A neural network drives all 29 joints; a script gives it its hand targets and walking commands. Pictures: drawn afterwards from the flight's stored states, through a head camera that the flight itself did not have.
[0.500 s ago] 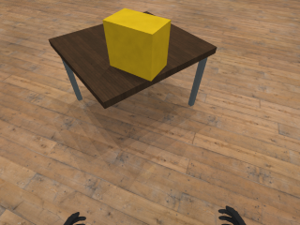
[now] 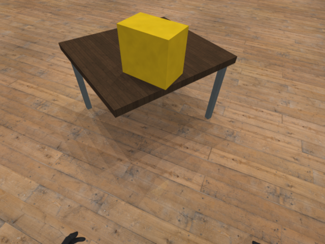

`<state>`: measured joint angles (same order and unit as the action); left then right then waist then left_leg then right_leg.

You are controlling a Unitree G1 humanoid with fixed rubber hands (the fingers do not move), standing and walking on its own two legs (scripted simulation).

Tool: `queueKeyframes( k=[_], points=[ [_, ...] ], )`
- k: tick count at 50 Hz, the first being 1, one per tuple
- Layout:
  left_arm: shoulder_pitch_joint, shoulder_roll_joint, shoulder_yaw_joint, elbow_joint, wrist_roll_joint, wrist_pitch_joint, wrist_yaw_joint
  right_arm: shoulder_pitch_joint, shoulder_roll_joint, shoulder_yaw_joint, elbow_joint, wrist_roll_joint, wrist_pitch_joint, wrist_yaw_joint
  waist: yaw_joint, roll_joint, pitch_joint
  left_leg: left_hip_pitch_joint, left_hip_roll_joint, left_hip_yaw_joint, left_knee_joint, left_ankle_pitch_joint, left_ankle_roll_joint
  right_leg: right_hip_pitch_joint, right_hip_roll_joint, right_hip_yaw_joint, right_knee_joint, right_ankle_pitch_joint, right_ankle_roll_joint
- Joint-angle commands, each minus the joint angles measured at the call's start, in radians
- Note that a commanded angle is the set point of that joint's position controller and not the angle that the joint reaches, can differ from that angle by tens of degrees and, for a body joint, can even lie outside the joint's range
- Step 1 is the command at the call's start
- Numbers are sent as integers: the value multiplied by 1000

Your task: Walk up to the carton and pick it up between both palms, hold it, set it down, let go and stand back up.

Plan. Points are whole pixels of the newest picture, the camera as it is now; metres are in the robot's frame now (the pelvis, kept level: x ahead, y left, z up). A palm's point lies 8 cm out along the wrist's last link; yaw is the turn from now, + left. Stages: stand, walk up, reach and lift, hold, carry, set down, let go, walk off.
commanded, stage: walk up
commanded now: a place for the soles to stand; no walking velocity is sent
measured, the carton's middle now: (152, 50) +1.03 +0.06 -0.04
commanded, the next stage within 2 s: none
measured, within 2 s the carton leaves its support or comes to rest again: neither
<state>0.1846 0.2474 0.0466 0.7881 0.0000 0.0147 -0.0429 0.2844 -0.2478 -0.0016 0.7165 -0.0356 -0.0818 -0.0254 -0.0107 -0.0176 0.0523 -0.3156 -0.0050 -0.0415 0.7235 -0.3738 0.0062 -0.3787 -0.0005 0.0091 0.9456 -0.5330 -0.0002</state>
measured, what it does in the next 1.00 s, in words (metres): steps to the right, turning left: right foot, then left foot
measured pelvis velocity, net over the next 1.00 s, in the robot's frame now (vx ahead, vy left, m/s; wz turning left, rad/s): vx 0.09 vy -0.44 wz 0.53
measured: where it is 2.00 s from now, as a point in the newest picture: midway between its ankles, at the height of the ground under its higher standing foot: outside the picture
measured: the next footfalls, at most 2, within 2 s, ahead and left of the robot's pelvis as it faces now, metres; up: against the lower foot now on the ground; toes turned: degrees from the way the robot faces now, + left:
right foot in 0.28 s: +0.15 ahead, -0.21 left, +0.00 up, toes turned +13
left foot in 0.56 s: +0.04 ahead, -0.07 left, +0.00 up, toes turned +16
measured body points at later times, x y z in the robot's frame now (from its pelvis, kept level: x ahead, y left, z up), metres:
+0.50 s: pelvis +0.04 -0.24 +0.00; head +0.06 -0.21 +0.45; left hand +0.03 +0.09 -0.11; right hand +0.19 -0.51 -0.10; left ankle -0.01 -0.03 -0.65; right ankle +0.11 -0.23 -0.71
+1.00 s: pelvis +0.09 -0.44 -0.02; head +0.14 -0.41 +0.43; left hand -0.04 -0.14 -0.12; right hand +0.33 -0.67 -0.12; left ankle -0.01 -0.27 -0.60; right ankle +0.09 -0.49 -0.71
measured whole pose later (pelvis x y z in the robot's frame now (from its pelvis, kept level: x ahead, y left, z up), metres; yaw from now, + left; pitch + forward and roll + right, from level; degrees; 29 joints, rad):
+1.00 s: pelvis +0.09 -0.44 -0.02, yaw +30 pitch -4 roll +2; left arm 0.28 0.36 0.13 0.75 0.00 0.01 -0.01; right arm 0.32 -0.41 -0.07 0.78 -0.03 -0.05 -0.08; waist 0.10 -0.02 0.22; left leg -0.59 -0.07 -0.18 1.49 -0.47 0.02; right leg -0.28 0.05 -0.06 0.88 -0.53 0.00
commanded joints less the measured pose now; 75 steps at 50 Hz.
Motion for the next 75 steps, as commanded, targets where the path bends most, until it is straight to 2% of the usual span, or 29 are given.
queueKeyframes(
  k=[1,10,12,13,14,17,19,23,25,26,27,28,29,30,31,34,35,36,37,40,43,46,56,62,64,65,66,68,75],
  points=[
    [-180,314,139,-214,87,-11,-37,190,-441,-151,-4,8,-45,-72,-29,15,80,244,257,-700,-401,-235,250,-487,-69,154,201,77,-28],
    [-150,343,160,-262,64,-2,-42,136,-505,-165,-29,-4,-51,-105,36,238,25,-4,252,-624,-241,73,243,-246,-98,155,63,62,-41],
    [89,351,175,-195,60,-7,-37,-34,-486,-157,-61,-5,-44,-104,197,211,-41,-297,197,-501,-58,77,178,152,-102,166,-126,135,-72],
    [264,380,190,-139,64,-12,-30,-73,-385,-125,-70,-5,-38,-104,289,37,-71,-556,42,-295,203,80,85,481,-93,225,-340,23,-78],
    [256,454,196,-129,68,-12,-19,-23,-224,-74,-75,7,-30,-105,268,-360,18,-667,-149,-123,527,-246,21,345,-290,455,-604,-134,-30],
    [-65,458,191,-197,44,-10,-13,123,-389,-145,7,4,-1,-120,52,-202,160,-483,-45,-113,793,-61,-3,-48,-317,730,-977,-519,114],
    [-113,419,181,-201,39,-10,-7,205,-396,-162,62,7,13,-102,-14,-139,142,-370,-24,-72,702,25,-6,-28,-230,498,-937,-277,245],
    [-257,395,191,-270,60,12,-20,528,-434,-212,121,-1,37,-90,-171,-279,108,211,-9,90,160,-142,26,-218,2,-25,-820,379,458],
    [-300,360,170,-309,80,19,-13,715,-438,-200,149,31,23,-104,-292,-54,-56,359,-13,168,-353,67,128,-57,70,-148,-180,986,328],
    [-150,333,163,-276,61,29,-10,532,-404,-182,115,43,15,-127,-209,364,-142,307,58,-32,-339,383,154,-33,74,-83,380,461,105],
    [11,305,164,-265,43,36,-7,225,-408,-173,37,3,4,-154,-39,430,-198,271,199,-419,-156,282,274,-233,-30,203,689,-97,55],
    [89,304,159,-276,41,37,-16,31,-446,-174,-16,1,-15,-158,106,279,-141,-27,330,-606,-139,22,299,-212,-150,415,720,-131,-33],
    [136,323,161,-261,28,35,-25,-45,-469,-169,-37,16,-31,-154,155,95,-72,-141,375,-554,-204,-38,323,-195,-146,382,650,-91,-59],
    [65,382,177,-255,30,46,-33,-75,-511,-186,-56,19,-44,-159,139,102,71,-332,463,-735,-301,-114,355,-174,-114,389,738,-140,-46],
    [6,402,169,-248,49,65,-40,-91,-530,-180,-39,15,-44,-160,132,8,133,-310,374,-631,-364,-174,302,-172,-92,274,596,24,-26],
    [87,394,168,-200,45,39,-41,-17,-555,-176,-24,-8,-31,-123,137,164,-32,-191,211,-441,-84,3,152,32,-111,211,-34,-305,-68],
    [303,399,187,-107,33,19,-30,-100,-518,-168,-40,-11,-19,-109,250,80,-132,-376,97,-261,224,55,87,409,-70,183,-291,-257,-87],
    [391,392,176,-57,18,11,-18,-92,-329,-111,-18,-34,-15,-104,308,-214,-36,-584,-106,-187,591,-202,51,430,-45,228,-381,-145,3],
    [369,448,182,-74,43,11,-6,-73,-245,-74,-52,-17,-21,-105,284,-462,26,-771,-181,-202,818,-331,26,313,-135,472,-456,-147,51],
    [-3,501,179,-156,19,-8,28,-86,-382,-146,-34,-22,-28,-111,107,-288,299,-667,-99,-191,1015,-168,0,-101,-269,911,-1003,-423,133],
    [13,450,170,-153,20,-39,52,86,-373,-144,39,4,0,-79,31,-145,208,-588,-67,-162,895,15,8,136,-221,534,-709,235,250],
    [167,401,161,-128,24,-57,69,-9,-360,-142,10,-2,13,-47,97,-99,166,-569,-59,-104,777,24,26,295,-164,410,-582,515,216],
    [342,376,137,-113,38,-62,83,-102,-305,-104,-45,27,30,-16,130,-23,-85,-450,-54,21,202,14,24,603,-157,231,-424,861,95],
    [190,346,111,-138,39,-62,73,92,-308,-124,-6,5,37,-24,-8,-43,-137,59,-66,132,-7,129,106,227,-174,91,-233,983,117],
    [161,334,96,-131,18,-61,73,261,-338,-144,27,6,38,-36,-131,109,-232,445,9,-70,-159,338,254,-47,-62,-30,273,725,117],
    [163,288,90,-146,15,-58,72,265,-392,-159,12,11,43,-44,-137,201,-248,500,203,-476,-179,198,402,-269,31,-14,494,78,122],
    [118,342,107,-167,26,-48,69,201,-453,-165,-13,30,37,-45,-111,165,-251,420,337,-791,-318,-172,459,-342,45,106,550,-135,90],
    [144,380,108,-125,27,-35,53,1,-464,-158,-30,42,24,-48,-11,102,-48,67,413,-773,-419,-365,421,-294,-25,177,533,-228,30],
    [431,337,125,46,30,-58,51,-142,-404,-136,-37,-21,72,-2,131,178,-53,-434,113,-296,-151,-283,147,407,-8,8,-280,26,-78]
  ],
)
